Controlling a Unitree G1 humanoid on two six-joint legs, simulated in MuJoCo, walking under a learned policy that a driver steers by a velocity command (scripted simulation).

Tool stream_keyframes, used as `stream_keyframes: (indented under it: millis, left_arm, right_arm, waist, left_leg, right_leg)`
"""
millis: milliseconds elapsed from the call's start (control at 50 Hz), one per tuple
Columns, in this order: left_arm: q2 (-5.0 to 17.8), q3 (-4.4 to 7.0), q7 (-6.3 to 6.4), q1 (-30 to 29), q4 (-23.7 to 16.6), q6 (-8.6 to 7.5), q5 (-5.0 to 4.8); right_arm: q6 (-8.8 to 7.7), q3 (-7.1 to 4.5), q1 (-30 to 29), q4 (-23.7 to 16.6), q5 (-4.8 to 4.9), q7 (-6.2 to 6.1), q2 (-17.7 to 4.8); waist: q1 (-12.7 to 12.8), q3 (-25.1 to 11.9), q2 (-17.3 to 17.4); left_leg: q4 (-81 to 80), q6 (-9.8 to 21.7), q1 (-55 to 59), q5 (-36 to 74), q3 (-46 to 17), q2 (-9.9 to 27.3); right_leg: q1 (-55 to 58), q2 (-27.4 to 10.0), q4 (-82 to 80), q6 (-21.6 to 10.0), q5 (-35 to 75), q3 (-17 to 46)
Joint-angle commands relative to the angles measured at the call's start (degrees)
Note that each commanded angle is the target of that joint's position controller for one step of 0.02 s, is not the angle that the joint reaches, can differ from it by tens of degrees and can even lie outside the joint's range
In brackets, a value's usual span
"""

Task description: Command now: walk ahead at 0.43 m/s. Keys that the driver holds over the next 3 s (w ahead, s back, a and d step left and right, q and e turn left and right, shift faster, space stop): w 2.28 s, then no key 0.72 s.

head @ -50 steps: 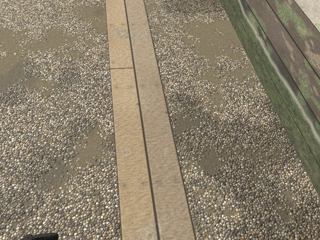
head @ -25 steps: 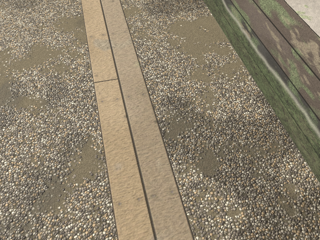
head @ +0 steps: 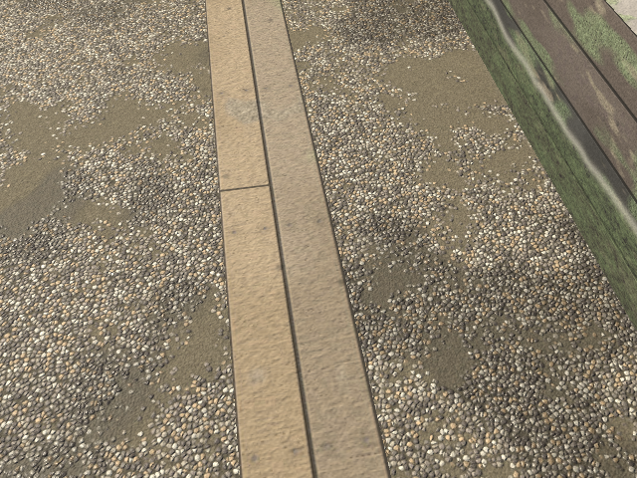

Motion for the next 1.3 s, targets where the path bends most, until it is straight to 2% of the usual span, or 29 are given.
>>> stream_keyframes:
  millis: [20,100,140,160,180,200,260,300,380,440,480,520,540,580,600,620,660,700,880,920,980,1000,1020,1040,1060,1080,1120,1200,1300]
  left_arm:
    - [5.42,0.37,0.5,-5.01,-4.78,-2.87,-0.34]
    - [9.39,1.81,-0.4,-10.59,-5.2,-3.85,3.17]
    - [9.29,1.32,0.35,-14.3,-7.55,-3.02,5.79]
    - [6.38,1.04,0.36,-10.68,-7.94,-1.83,3.86]
    - [5.75,1.36,-0.56,-4.06,-9.15,-0.66,-4.44]
    - [10.2,1.85,-0.2,2.6,-7.61,0.39,-4.51]
    - [4.24,-1.46,2.7,-9.39,-9.0,0.86,0.77]
    - [-0.41,-3.2,2.16,-12.52,-11.91,0.36,2.69]
    - [-1.26,-4.75,1.26,-22.22,-21.0,1.2,2.01]
    - [-0.01,-3.58,2.49,-26.1,-25.34,0.98,2.9]
    - [2.56,-1.48,2.45,-11.92,-20.99,1.04,2.79]
    - [1.39,-0.65,2.96,-0.65,-16.75,-1.15,2.5]
    - [4.37,0.09,1.98,-2.99,-18.17,-2.21,3.21]
    - [4.31,1.42,1.57,-8.89,-19.84,-0.6,2.51]
    - [4.65,2.42,0.3,-9.64,-18.98,-1.52,0.55]
    - [7.12,3.7,-0.51,-9.21,-17.62,-2.1,0.12]
    - [0.54,1.03,0.33,-12.62,-16.26,-3.31,-0.52]
    - [-3.81,-1.01,0.55,-14.3,-13.29,-2.89,1.03]
    - [2.93,0.21,2.36,0.18,-4.0,-0.6,2.95]
    - [7.14,1.12,1.93,-1.49,-2.26,-1.37,3.06]
    - [9.25,0.01,0.0,-15.88,-5.65,-3.38,7.93]
    - [3.83,-0.89,0.38,-17.25,-7.77,-2.37,6.33]
    - [2.1,-0.85,-0.29,-9.44,-10.78,-1.31,-2.9]
    - [4.31,-0.84,0.2,-0.29,-10.59,0.35,-5.81]
    - [5.91,-1.16,1.82,0.44,-11.13,1.97,-3.27]
    - [5.24,-2.17,3.44,-4.68,-9.83,2.45,-0.52]
    - [2.62,-3.81,3.51,-14.08,-11.44,2.15,2.6]
    - [0.04,-5.37,2.64,-26.79,-17.77,3.35,3.41]
    - [0.79,-5.37,1.17,-33.92,-20.49,2.36,3.07]
  right_arm:
    - [-2.2,0.97,-13.22,-9.21,0.49,1.45,-0.28]
    - [-2.27,0.55,-4.46,-8.26,-2.58,-0.12,-3.62]
    - [-1.92,-2.37,15.56,-2.47,-3.5,0.0,-7.71]
    - [-2.59,-2.43,14.04,-4.96,-1.24,-0.89,-8.56]
    - [-3.24,-1.05,11.13,-8.45,2.09,0.3,-7.7]
    - [-3.17,-2.06,5.62,-7.97,1.92,0.62,-7.61]
    - [-6.4,-2.27,1.72,-6.62,0.61,-0.89,-3.69]
    - [-6.06,-1.07,-3.63,-6.65,1.68,-2.06,0.52]
    - [-5.55,-2.17,-10.47,-6.83,0.25,-1.34,-3.05]
    - [-3.23,-3.38,-4.73,-4.9,-2.02,0.36,-4.54]
    - [-2.55,-3.88,-0.89,-4.23,-3.43,-0.19,-3.81]
    - [-2.42,-3.88,-0.25,-6.2,-3.71,-1.91,-0.64]
    - [-1.74,-4.42,1.19,-7.8,-0.47,-0.11,-1.45]
    - [-0.25,-5.7,7.24,-6.0,2.42,-1.63,-5.77]
    - [-1.32,-4.98,4.69,-6.86,4.64,-1.67,-6.16]
    - [-2.07,-3.13,-1.97,-8.67,3.34,-2.3,-3.0]
    - [-2.57,-1.39,-6.94,-9.95,0.96,-2.23,0.7]
    - [-1.63,-0.05,-1.63,-8.37,0.12,-2.72,3.13]
    - [-0.39,3.23,-21.69,-15.58,1.02,2.32,5.99]
    - [-1.89,2.47,-17.91,-14.23,1.52,2.82,3.7]
    - [-3.88,-2.24,12.31,-3.89,0.61,1.16,-4.71]
    - [-5.63,-2.93,10.98,-5.12,1.34,0.78,-5.67]
    - [-6.31,-2.62,4.93,-11.03,1.77,0.85,-6.37]
    - [-5.85,-3.27,1.99,-11.92,1.99,0.77,-6.08]
    - [-6.13,-3.76,-3.37,-13.01,2.14,0.12,-5.12]
    - [-7.18,-3.93,-2.91,-11.6,3.76,-0.03,-2.32]
    - [-6.77,-1.83,-6.77,-9.56,7.03,0.16,4.7]
    - [-3.82,-2.51,-8.99,-8.75,2.82,0.0,1.61]
    - [-3.48,-3.33,0.13,-5.63,0.8,1.21,-0.66]
  waist:
    - [1.03,3.08,-6.06]
    - [-5.64,1.39,-7.81]
    - [-16.61,-7.02,-4.22]
    - [-13.96,-9.53,5.12]
    - [-8.92,-14.78,12.22]
    - [-6.73,-17.07,17.06]
    - [-4.04,-6.28,-6.47]
    - [0.69,-1.52,-4.74]
    - [1.66,-7.97,2.09]
    - [-1.32,-0.56,-0.74]
    - [3.35,-4.26,-0.51]
    - [10.27,-8.26,-13.93]
    - [8.34,-8.73,-16.43]
    - [3.69,-9.43,-9.93]
    - [2.19,-6.48,3.04]
    - [2.37,0.01,9.79]
    - [2.68,1.18,14.77]
    - [0.43,-3.25,6.98]
    - [5.58,-0.76,-9.27]
    - [1.93,-2.65,-10.67]
    - [-18.67,-13.82,-5.5]
    - [-16.75,-14.97,-1.1]
    - [-8.65,-14.75,0.47]
    - [-5.61,-18.07,3.35]
    - [-3.21,-17.41,2.15]
    - [-4.31,-13.04,-8.94]
    - [-1.63,-0.55,-8.45]
    - [-2.99,-3.91,1.29]
    - [-7.39,-2.26,-0.71]
  left_leg:
    - [-22.01,0.2,20.94,9.83,6.07,-5.62]
    - [-28.12,5.83,27.54,4.76,3.18,-9.34]
    - [-32.26,8.46,45.1,-4.65,0.67,-9.92]
    - [-35.18,6.57,50.51,-21.73,-15.95,4.13]
    - [-47.24,7.51,61.94,-38.53,-50.84,21.0]
    - [-56.18,8.02,61.54,-42.05,-58.88,20.2]
    - [-47.23,5.97,31.08,-15.08,-29.04,12.82]
    - [-48.46,9.05,9.71,-13.21,-16.53,5.75]
    - [-45.58,11.86,8.88,-9.25,-2.28,-4.76]
    - [-47.98,14.78,13.26,-6.15,-9.71,2.77]
    - [-37.66,12.1,24.64,-3.38,-13.47,5.47]
    - [-5.41,8.68,16.38,-14.14,-8.47,-0.39]
    - [10.92,6.41,-9.33,-31.81,-3.0,-10.52]
    - [30.74,6.52,-15.26,-24.86,-8.58,-4.11]
    - [33.5,5.58,-20.72,-11.78,-11.43,-0.91]
    - [34.63,3.49,-23.96,-4.74,-9.89,2.42]
    - [33.58,1.39,-21.57,1.84,-12.14,3.7]
    - [32.59,1.46,-16.74,2.37,-11.72,3.32]
    - [-6.26,-0.99,-3.62,-6.06,6.4,-1.2]
    - [-16.1,1.56,13.23,-11.51,7.64,-5.61]
    - [-28.79,2.28,48.66,-8.27,4.3,-6.93]
    - [-26.86,-1.3,55.4,-22.29,-10.93,3.5]
    - [-40.25,-0.87,61.43,-22.34,-50.67,22.83]
    - [-53.73,0.44,63.7,-14.13,-67.15,25.43]
    - [-51.02,0.1,58.89,-10.78,-58.94,25.01]
    - [-45.61,-1.46,45.23,-10.64,-42.21,22.89]
    - [-43.27,3.46,16.25,-16.25,-21.53,12.1]
    - [-45.46,8.46,16.37,-16.59,-9.59,2.57]
    - [-45.56,8.83,29.8,-8.81,-12.77,5.04]
  right_leg:
    - [-21.41,-8.45,-13.69,-1.4,13.4,2.19]
    - [-10.59,-11.37,-0.46,-1.85,33.77,4.38]
    - [-13.72,-10.16,27.31,-1.27,37.1,1.73]
    - [-24.0,-4.83,49.55,-1.25,-16.07,-1.7]
    - [-50.02,0.85,67.88,-0.11,-24.8,3.72]
    - [-56.82,-3.95,74.05,0.95,-13.38,7.43]
    - [-44.48,-11.1,74.16,6.88,0.48,4.65]
    - [-33.98,-10.57,71.55,6.84,2.6,1.98]
    - [-22.68,-1.77,57.18,6.96,2.88,-9.57]
    - [-17.75,-0.66,30.2,5.98,-13.72,-9.15]
    - [-13.11,-3.49,14.02,4.02,-4.66,-1.22]
    - [3.5,-10.28,-2.79,9.37,0.32,10.79]
    - [15.23,-30.77,-7.55,1.32,-3.67,48.49]
    - [11.99,-34.88,-8.61,-9.86,-0.93,58.58]
    - [11.61,-32.8,-10.38,-0.02,-2.58,57.51]
    - [5.32,-30.59,-10.03,4.81,-6.26,50.88]
    - [-3.48,-22.93,-1.81,9.26,15.05,34.31]
    - [-6.5,-17.93,2.52,5.08,23.77,22.41]
    - [-9.37,-12.17,1.87,-3.29,16.85,10.28]
    - [-12.89,-13.31,2.45,-4.46,6.48,10.03]
    - [-22.02,-9.25,35.5,-4.94,7.12,5.04]
    - [-37.22,-7.82,58.23,-3.09,-23.06,5.38]
    - [-59.2,-3.75,74.46,0.42,-16.18,10.21]
    - [-66.9,-6.2,85.1,3.2,-1.9,10.8]
    - [-66.85,-10.38,91.53,5.97,2.89,9.41]
    - [-60.25,-15.72,90.87,7.89,7.03,7.29]
    - [-49.25,-17.79,81.53,8.1,6.89,4.52]
    - [-47.96,-13.89,68.4,7.67,16.51,-1.45]
    - [-51.02,-12.25,54.64,6.47,11.49,-3.13]
Next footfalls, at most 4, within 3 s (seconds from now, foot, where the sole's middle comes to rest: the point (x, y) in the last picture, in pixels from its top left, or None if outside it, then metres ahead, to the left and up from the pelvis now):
0.16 left None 0.28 0.05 -0.77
0.54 right None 0.35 0.00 -0.77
1.00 left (273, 420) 0.59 0.16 -0.77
1.46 right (308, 326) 0.83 0.10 -0.77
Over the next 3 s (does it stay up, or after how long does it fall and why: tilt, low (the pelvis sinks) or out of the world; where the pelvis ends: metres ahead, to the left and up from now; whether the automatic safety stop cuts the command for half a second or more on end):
stays up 1.38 0.27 0.01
